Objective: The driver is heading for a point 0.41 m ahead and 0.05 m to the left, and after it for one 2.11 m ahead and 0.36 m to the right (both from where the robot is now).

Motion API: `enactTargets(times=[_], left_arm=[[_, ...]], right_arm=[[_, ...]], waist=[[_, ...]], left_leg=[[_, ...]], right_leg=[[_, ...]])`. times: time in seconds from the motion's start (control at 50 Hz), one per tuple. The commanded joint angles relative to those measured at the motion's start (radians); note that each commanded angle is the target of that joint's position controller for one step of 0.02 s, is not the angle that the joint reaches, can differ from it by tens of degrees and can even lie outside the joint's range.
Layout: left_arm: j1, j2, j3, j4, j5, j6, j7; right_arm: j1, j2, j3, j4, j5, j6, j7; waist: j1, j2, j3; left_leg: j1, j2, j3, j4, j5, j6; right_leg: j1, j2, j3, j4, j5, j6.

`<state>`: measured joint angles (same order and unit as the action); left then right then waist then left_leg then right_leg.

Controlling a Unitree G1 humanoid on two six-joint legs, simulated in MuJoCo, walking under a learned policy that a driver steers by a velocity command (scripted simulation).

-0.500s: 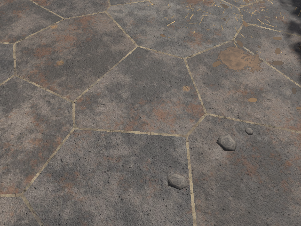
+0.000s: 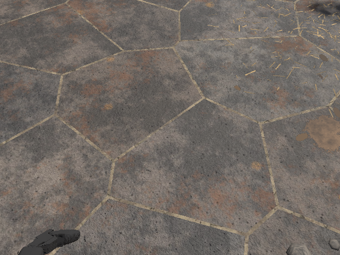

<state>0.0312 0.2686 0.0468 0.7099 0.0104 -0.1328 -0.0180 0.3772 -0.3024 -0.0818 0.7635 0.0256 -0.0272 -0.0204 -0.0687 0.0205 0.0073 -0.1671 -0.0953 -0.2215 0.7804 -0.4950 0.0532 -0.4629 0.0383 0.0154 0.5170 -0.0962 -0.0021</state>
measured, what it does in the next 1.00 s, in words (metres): walks ahead: left foot, then right foot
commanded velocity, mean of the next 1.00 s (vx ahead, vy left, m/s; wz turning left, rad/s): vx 0.29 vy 0.00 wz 0.10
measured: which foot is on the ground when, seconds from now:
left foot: up 0.00-0.44, down 0.46-0.96, up 0.98-1.00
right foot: down 0.00-0.48, up 0.50-0.94, down 0.96-1.00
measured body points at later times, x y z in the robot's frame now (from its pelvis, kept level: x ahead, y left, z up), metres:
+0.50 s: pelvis +0.25 +0.06 +0.00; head +0.30 +0.08 +0.44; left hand +0.19 +0.34 -0.14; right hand +0.54 -0.11 -0.07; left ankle +0.34 +0.18 -0.72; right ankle +0.11 -0.12 -0.69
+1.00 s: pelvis +0.37 +0.05 +0.01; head +0.40 +0.03 +0.45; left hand +0.49 +0.35 -0.09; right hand +0.53 -0.22 -0.11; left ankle +0.33 +0.18 -0.70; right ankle +0.39 -0.04 -0.72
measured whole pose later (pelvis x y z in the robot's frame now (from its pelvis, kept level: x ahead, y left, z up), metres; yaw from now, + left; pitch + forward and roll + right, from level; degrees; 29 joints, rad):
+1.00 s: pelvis +0.37 +0.05 +0.01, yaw +1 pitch +2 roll +2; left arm 0.17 0.30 0.08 0.73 0.00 0.04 -0.01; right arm 0.10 -0.29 -0.08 0.79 -0.01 0.01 -0.03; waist 0.01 0.02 0.05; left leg -0.33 0.09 0.17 0.76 -0.47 -0.04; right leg -0.36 -0.02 -0.04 0.61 -0.28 -0.04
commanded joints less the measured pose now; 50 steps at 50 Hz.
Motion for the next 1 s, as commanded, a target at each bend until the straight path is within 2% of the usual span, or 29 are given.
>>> enactTargets(times=[0.02, 0.04, 0.06, 0.08, 0.12, 0.14, 0.2, 0.28, 0.36, 0.38, 0.42, 0.44, 0.46, 0.48, 0.5, 0.52, 0.54, 0.56, 0.58, 0.62, 0.66, 0.7, 0.76, 0.84, 0.9, 0.94, 0.96, 0.98, 1.0], left_arm=[[0.293, 0.16, 0.059, -0.002, -0.017, 0.012, 0.009], [0.24, 0.133, 0.049, -0.012, -0.011, 0.022, 0.013], [0.198, 0.116, 0.042, -0.007, -0.003, 0.028, 0.013], [0.174, 0.096, 0.034, -0.003, 0.002, 0.027, 0.015], [0.161, 0.094, 0.036, 0.011, -0.001, 0.02, 0.013], [0.165, 0.106, 0.04, 0.019, -0.004, 0.015, 0.013], [0.18, 0.145, 0.055, 0.04, -0.004, 0.011, 0.014], [0.196, 0.17, 0.059, 0.058, -0.01, 0.025, 0.019], [0.255, 0.206, 0.069, 0.087, -0.027, 0.046, 0.021], [0.266, 0.209, 0.069, 0.097, -0.034, 0.054, 0.02], [0.273, 0.233, 0.071, 0.111, -0.046, 0.067, 0.023], [0.261, 0.231, 0.066, 0.116, -0.049, 0.072, 0.024], [0.271, 0.201, 0.051, 0.118, -0.042, 0.067, 0.023], [0.313, 0.1, 0.013, 0.082, 0.012, 0.053, 0.011], [0.413, 0.087, -0.007, 0.118, -0.019, 0.044, -0.002], [0.32, 0.198, 0.029, 0.127, -0.057, 0.049, -0.002], [0.248, 0.179, 0.026, 0.093, -0.069, 0.057, 0.0], [0.237, 0.15, 0.022, 0.105, -0.052, 0.068, 0.013], [0.257, 0.146, 0.028, 0.118, -0.038, 0.089, 0.024], [0.338, 0.116, 0.029, 0.149, -0.032, 0.129, 0.039], [0.331, 0.111, 0.036, 0.132, -0.027, 0.148, 0.052], [0.272, 0.106, 0.036, 0.098, -0.02, 0.155, 0.054], [0.2, 0.096, 0.034, 0.059, -0.02, 0.162, 0.04], [0.143, 0.109, 0.042, 0.009, -0.019, 0.173, 0.018], [0.144, 0.107, 0.049, -0.016, -0.021, 0.18, 0.0], [0.194, 0.121, 0.06, -0.009, -0.016, 0.175, -0.002], [0.231, 0.206, 0.087, -0.01, -0.014, 0.171, 0.012], [0.252, 0.326, 0.111, -0.028, -0.004, 0.167, 0.03], [0.296, 0.282, 0.095, -0.033, 0.019, 0.146, 0.018]], right_arm=[[0.027, -0.135, -0.011, -0.102, 0.015, -0.023, 0.003], [-0.052, -0.148, -0.016, -0.116, 0.006, -0.017, 0.003], [-0.096, -0.136, -0.017, -0.131, -0.006, -0.015, 0.006], [-0.1, -0.119, -0.02, -0.135, -0.007, -0.011, 0.01], [-0.082, -0.072, -0.013, -0.137, 0.004, 0.002, 0.017], [-0.093, -0.059, -0.01, -0.147, 0.003, 0.006, 0.018], [-0.143, -0.046, -0.004, -0.173, -0.004, 0.008, 0.021], [-0.251, -0.027, 0.007, -0.195, -0.003, -0.007, 0.045], [-0.357, -0.024, 0.011, -0.24, 0.002, -0.008, 0.069], [-0.371, -0.022, 0.012, -0.251, -0.003, -0.01, 0.072], [-0.308, -0.05, -0.005, -0.248, -0.021, -0.016, 0.072], [-0.178, -0.085, -0.026, -0.21, -0.027, -0.02, 0.067], [-0.063, -0.137, -0.046, -0.176, -0.034, -0.019, 0.052], [0.036, -0.24, -0.058, -0.161, -0.061, -0.011, 0.028], [0.027, -0.219, -0.036, -0.184, -0.068, -0.012, 0.03], [0.01, -0.166, -0.027, -0.182, -0.059, -0.009, 0.038], [-0.057, -0.145, -0.017, -0.163, -0.044, -0.015, 0.041], [-0.118, -0.108, -0.007, -0.148, -0.032, -0.022, 0.042], [-0.175, -0.079, 0.001, -0.142, -0.031, -0.026, 0.042], [-0.247, -0.063, 0.003, -0.131, -0.056, -0.04, 0.042], [-0.299, -0.075, -0.002, -0.12, -0.063, -0.049, 0.032], [-0.295, -0.088, -0.009, -0.099, -0.057, -0.043, 0.013], [-0.288, -0.098, -0.014, -0.075, -0.052, -0.022, -0.011], [-0.272, -0.124, -0.025, -0.049, -0.037, 0.008, -0.015], [-0.278, -0.145, -0.035, -0.037, -0.013, 0.024, -0.013], [-0.251, -0.127, -0.034, -0.013, 0.003, 0.03, -0.015], [-0.2, -0.094, -0.028, 0.0, -0.017, 0.03, -0.012], [-0.239, -0.047, -0.011, -0.051, -0.064, 0.024, -0.006], [-0.321, -0.072, -0.015, -0.07, -0.055, 0.022, -0.007]], waist=[[0.151, -0.2, -0.217], [0.149, -0.12, -0.113], [0.128, -0.089, -0.038], [0.102, -0.106, -0.008], [0.08, -0.137, 0.007], [0.079, -0.13, 0.013], [0.084, -0.094, 0.013], [0.123, -0.081, 0.033], [0.154, -0.079, 0.069], [0.15, -0.074, 0.08], [0.091, -0.104, 0.023], [0.011, -0.096, -0.052], [-0.049, -0.072, -0.123], [-0.035, 0.161, -0.289], [-0.017, 0.227, -0.53], [-0.065, 0.068, -0.484], [-0.026, 0.077, -0.315], [0.016, 0.03, -0.208], [0.058, 0.048, -0.151], [0.116, 0.075, -0.135], [0.133, 0.094, -0.107], [0.117, 0.089, -0.089], [0.088, 0.082, -0.071], [0.064, 0.078, -0.055], [0.076, 0.088, -0.057], [0.101, 0.053, -0.07], [0.091, -0.104, -0.088], [0.076, -0.385, -0.086], [0.147, -0.266, -0.189]], left_leg=[[-0.638, 0.084, 0.024, 0.534, -0.031, -0.032], [-0.628, 0.12, 0.07, 0.536, 0.047, -0.037], [-0.603, 0.15, 0.083, 0.49, 0.105, -0.037], [-0.563, 0.18, 0.083, 0.451, 0.141, -0.034], [-0.513, 0.204, 0.11, 0.407, 0.172, -0.037], [-0.523, 0.211, 0.117, 0.382, 0.194, -0.043], [-0.565, 0.223, 0.119, 0.266, 0.304, -0.06], [-0.519, 0.207, 0.178, 0.031, 0.5, -0.052], [-0.503, 0.185, 0.233, -0.107, 0.482, -0.022], [-0.476, 0.168, 0.241, -0.141, 0.436, -0.008], [-0.323, 0.093, 0.279, -0.194, 0.353, 0.031], [-0.14, 0.057, 0.289, -0.277, 0.44, 0.06], [0.102, 0.079, 0.253, -0.31, 0.654, 0.084], [0.486, 0.371, -0.049, -0.183, 1.181, 0.193], [0.618, 0.592, -0.37, -0.249, 1.253, 0.366], [0.501, 0.521, -0.221, -0.275, 1.229, 0.313], [0.377, 0.47, -0.084, -0.302, 1.148, 0.262], [0.237, 0.418, -0.012, -0.35, 1.038, 0.218], [0.11, 0.388, 0.046, -0.4, 0.963, 0.198], [-0.076, 0.364, 0.141, -0.482, 0.918, 0.199], [-0.121, 0.368, 0.202, -0.518, 0.874, 0.206], [-0.098, 0.375, 0.236, -0.537, 0.772, 0.199], [-0.064, 0.385, 0.268, -0.557, 0.604, 0.193], [0.008, 0.428, 0.272, -0.518, 0.556, 0.185], [0.06, 0.446, 0.279, -0.43, 0.605, 0.145], [0.034, 0.393, 0.332, -0.296, 0.559, 0.062], [-0.058, 0.302, 0.407, -0.101, 0.417, -0.021], [-0.397, 0.13, 0.436, 0.202, -0.116, -0.128], [-0.478, 0.081, 0.236, 0.387, -0.235, -0.13]], right_leg=[[0.74, -0.442, 0.673, -0.211, -0.433, -0.232], [0.6, -0.4, 0.522, -0.226, -0.356, -0.194], [0.473, -0.358, 0.417, -0.257, -0.251, -0.183], [0.396, -0.325, 0.335, -0.283, -0.173, -0.172], [0.321, -0.292, 0.217, -0.332, -0.085, -0.173], [0.313, -0.294, 0.176, -0.35, -0.04, -0.184], [0.348, -0.307, 0.078, -0.372, 0.083, -0.202], [0.383, -0.274, -0.071, -0.369, 0.157, -0.165], [0.477, -0.308, -0.129, -0.346, 0.189, -0.141], [0.485, -0.315, -0.133, -0.313, 0.296, -0.138], [0.51, -0.314, -0.141, -0.168, 0.667, -0.122], [0.488, -0.282, -0.161, -0.021, 0.747, -0.095], [0.355, -0.238, -0.181, 0.157, 0.644, -0.052], [0.032, -0.126, -0.181, 0.533, -0.099, 0.013], [-0.104, -0.015, 0.036, 0.808, -0.643, 0.041], [-0.112, -0.058, 0.141, 0.837, -0.598, 0.037], [-0.181, -0.096, 0.101, 0.778, -0.548, 0.035], [-0.177, -0.133, 0.073, 0.699, -0.482, 0.044], [-0.114, -0.155, 0.063, 0.65, -0.427, 0.056], [0.047, -0.143, 0.038, 0.639, -0.323, 0.085], [0.042, -0.135, 0.029, 0.591, -0.273, 0.1], [0.002, -0.152, 0.029, 0.512, -0.206, 0.096], [-0.005, -0.161, 0.01, 0.4, -0.144, 0.084], [-0.008, -0.146, -0.031, 0.298, -0.199, 0.059], [0.036, -0.12, -0.07, 0.172, -0.221, 0.02], [0.17, -0.074, -0.088, -0.024, -0.039, -0.029], [0.292, -0.145, 0.055, -0.108, 0.292, -0.081], [0.472, -0.384, 0.409, -0.103, 0.701, -0.263], [0.489, -0.437, 0.49, -0.125, 0.661, -0.381]])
